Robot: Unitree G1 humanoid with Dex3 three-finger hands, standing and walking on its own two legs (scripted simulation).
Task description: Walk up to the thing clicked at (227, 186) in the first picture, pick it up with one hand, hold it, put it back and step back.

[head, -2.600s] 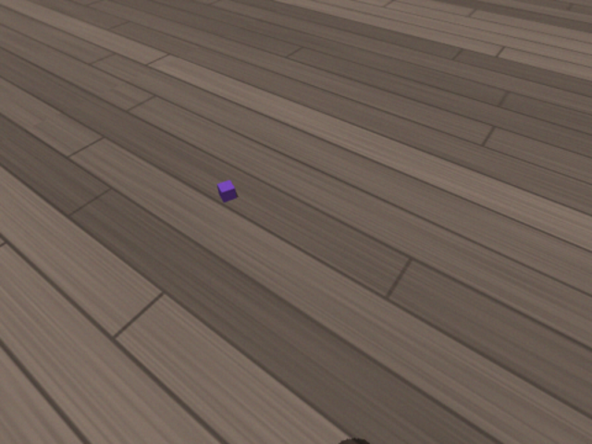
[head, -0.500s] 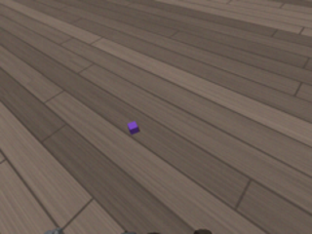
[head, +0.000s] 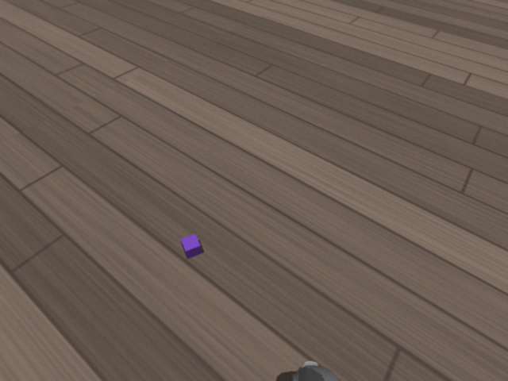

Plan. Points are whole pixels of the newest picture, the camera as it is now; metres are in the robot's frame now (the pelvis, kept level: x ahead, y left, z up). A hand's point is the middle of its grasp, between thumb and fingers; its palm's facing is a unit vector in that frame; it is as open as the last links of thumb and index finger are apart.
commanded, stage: walk up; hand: left
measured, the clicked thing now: (191, 246) +0.78 +0.24 -0.74
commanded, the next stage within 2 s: none
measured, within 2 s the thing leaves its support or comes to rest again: neither
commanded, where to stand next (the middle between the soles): +0.44 -0.02 m, yaw +2 degrees
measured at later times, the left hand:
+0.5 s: hand (114, 355) +0.21 +0.24 -0.14, palm faces +0.03 -0.93 -0.37, open 7.4 cm
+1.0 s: hand (148, 256) +0.40 +0.23 -0.15, palm faces -0.01 -0.91 -0.42, open 7.4 cm
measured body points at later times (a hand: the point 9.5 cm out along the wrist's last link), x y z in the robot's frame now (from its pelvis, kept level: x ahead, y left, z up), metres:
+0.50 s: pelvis +0.19 -0.03 +0.00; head +0.20 -0.03 +0.45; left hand +0.20 +0.29 -0.11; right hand +0.28 -0.35 -0.11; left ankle +0.29 +0.11 -0.72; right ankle +0.17 -0.15 -0.74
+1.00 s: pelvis +0.33 -0.05 -0.02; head +0.36 -0.07 +0.43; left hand +0.40 +0.27 -0.12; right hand +0.40 -0.37 -0.15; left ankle +0.30 +0.09 -0.71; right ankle +0.42 -0.17 -0.74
